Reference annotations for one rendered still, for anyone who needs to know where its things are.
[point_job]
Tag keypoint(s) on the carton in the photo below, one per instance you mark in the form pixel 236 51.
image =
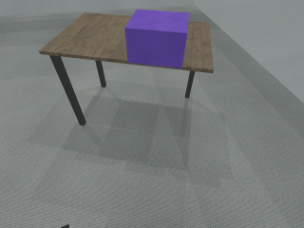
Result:
pixel 156 37

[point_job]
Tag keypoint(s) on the table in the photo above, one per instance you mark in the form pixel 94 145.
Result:
pixel 101 37

